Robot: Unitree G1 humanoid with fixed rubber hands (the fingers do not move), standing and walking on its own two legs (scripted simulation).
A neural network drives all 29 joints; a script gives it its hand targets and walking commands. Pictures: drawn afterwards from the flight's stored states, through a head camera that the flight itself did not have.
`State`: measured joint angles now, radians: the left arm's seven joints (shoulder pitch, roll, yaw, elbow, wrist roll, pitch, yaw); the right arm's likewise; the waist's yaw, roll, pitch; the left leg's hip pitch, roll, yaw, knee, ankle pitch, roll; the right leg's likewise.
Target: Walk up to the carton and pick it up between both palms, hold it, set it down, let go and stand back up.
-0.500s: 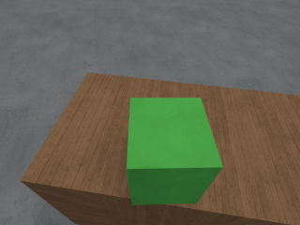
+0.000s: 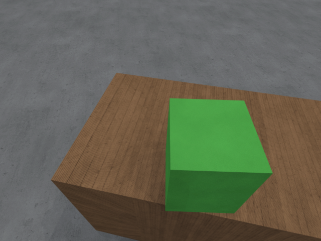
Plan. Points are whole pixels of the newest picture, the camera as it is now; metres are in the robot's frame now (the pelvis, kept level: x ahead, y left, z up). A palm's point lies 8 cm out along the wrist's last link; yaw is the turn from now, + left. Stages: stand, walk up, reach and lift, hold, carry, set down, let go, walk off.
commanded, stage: walk up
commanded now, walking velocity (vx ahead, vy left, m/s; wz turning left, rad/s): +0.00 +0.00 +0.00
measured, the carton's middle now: (203, 158) +0.35 -0.10 +0.00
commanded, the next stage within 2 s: none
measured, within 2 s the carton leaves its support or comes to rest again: neither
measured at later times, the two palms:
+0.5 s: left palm out of the picture +0.01 +0.18 -0.14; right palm out of the picture -0.07 -0.31 -0.15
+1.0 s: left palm out of the picture -0.06 +0.15 -0.13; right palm out of the picture -0.03 -0.31 -0.15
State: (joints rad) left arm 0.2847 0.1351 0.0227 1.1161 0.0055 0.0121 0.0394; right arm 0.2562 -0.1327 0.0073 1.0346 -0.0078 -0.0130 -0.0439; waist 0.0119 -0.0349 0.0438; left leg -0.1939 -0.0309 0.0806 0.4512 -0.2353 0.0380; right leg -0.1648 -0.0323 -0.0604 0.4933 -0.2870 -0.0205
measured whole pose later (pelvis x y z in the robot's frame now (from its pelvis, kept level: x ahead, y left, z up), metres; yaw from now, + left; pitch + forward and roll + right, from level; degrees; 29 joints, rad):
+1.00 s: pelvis -0.05 -0.07 +0.00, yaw +1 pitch -1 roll +1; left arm 0.27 0.12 0.04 1.05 0.03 -0.01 0.07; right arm 0.23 -0.20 -0.06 1.10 -0.02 0.07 -0.02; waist 0.05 0.01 0.10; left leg -0.42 -0.04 0.01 1.08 -0.51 -0.04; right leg -0.27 -0.07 -0.04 0.49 -0.21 0.00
